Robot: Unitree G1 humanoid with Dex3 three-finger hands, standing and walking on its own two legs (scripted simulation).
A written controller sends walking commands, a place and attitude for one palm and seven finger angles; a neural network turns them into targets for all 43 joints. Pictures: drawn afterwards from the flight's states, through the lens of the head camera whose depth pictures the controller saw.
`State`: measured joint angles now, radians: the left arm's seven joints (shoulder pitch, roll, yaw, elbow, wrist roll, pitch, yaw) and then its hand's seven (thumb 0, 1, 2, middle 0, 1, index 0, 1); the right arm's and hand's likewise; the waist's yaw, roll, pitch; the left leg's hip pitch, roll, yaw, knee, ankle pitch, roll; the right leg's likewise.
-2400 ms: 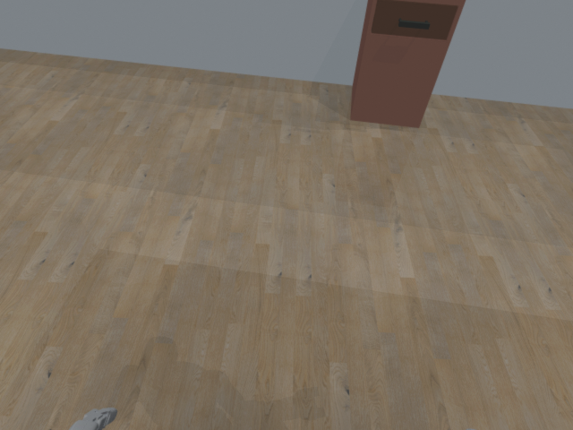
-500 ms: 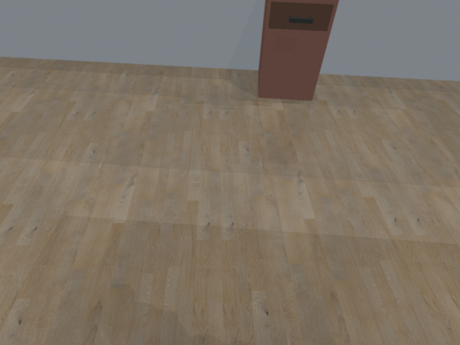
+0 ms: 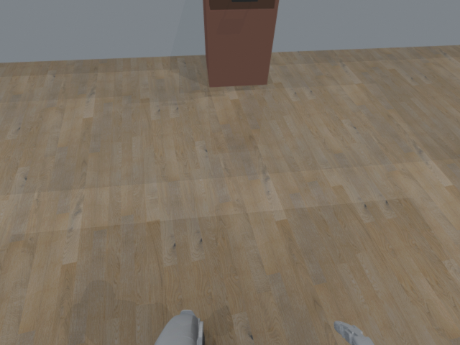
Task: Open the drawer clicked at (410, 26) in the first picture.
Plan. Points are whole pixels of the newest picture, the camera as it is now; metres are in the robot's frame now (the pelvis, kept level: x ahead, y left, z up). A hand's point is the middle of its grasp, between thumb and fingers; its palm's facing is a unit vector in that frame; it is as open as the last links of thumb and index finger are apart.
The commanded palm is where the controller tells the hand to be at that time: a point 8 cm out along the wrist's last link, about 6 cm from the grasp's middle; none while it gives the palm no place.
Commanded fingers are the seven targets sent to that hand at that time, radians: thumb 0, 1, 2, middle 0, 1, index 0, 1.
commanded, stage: walk to a spot facing it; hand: left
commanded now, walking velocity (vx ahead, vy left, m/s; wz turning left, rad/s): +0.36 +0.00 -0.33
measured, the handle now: out of the picture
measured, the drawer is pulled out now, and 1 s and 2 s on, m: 0.00 0.00 0.00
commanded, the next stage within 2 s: none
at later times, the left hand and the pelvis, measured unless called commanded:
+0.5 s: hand (165, 244) +0.34 +0.19 -0.16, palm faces -0.24 -0.96 -0.15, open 7.4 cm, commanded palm none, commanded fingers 0.00 0.90 0.90 -0.20 -0.30 -0.20 -0.30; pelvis +0.20 +0.04 +0.01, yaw -13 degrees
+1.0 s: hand (189, 203) +0.47 +0.16 -0.18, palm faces -0.19 -0.96 -0.18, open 7.2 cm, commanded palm none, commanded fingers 0.00 0.90 0.90 -0.20 -0.30 -0.20 -0.30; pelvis +0.42 -0.02 +0.00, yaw -15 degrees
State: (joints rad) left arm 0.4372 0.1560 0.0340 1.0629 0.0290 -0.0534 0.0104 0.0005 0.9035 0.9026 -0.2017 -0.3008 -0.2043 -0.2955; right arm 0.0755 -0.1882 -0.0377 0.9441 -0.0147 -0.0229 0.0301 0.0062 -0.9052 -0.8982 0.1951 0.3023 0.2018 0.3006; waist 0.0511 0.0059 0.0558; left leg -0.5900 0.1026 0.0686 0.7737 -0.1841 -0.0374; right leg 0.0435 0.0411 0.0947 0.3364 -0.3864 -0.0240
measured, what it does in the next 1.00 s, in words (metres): walks ahead: left foot, then right foot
